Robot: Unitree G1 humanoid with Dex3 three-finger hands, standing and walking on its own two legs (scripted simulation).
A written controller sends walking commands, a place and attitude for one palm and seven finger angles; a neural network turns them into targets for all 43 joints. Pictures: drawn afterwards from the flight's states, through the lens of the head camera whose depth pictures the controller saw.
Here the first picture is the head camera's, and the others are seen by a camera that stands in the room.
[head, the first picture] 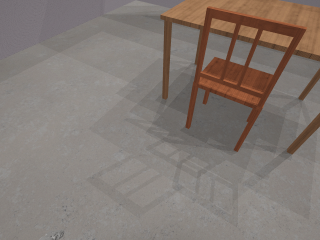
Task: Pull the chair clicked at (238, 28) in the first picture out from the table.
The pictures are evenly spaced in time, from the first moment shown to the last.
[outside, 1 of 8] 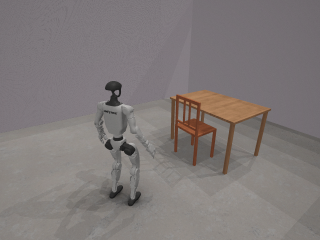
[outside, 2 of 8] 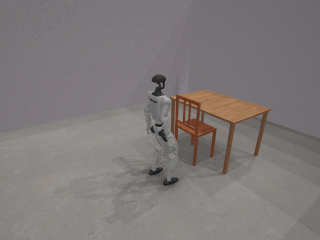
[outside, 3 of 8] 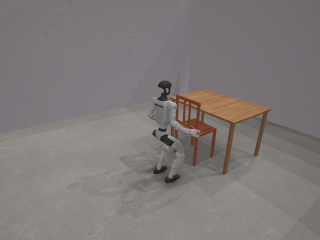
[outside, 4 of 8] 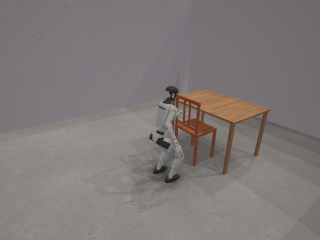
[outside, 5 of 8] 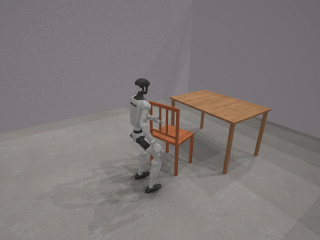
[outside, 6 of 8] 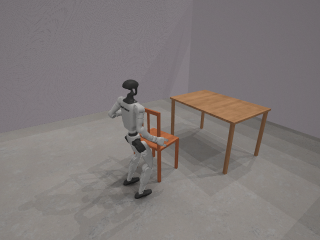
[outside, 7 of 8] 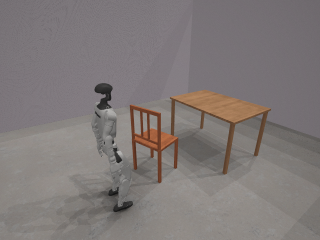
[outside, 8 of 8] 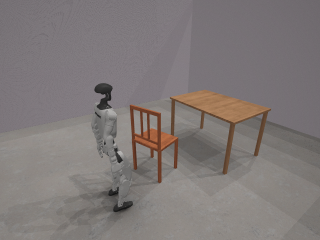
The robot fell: no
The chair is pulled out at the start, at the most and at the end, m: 0.00 0.66 0.66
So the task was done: yes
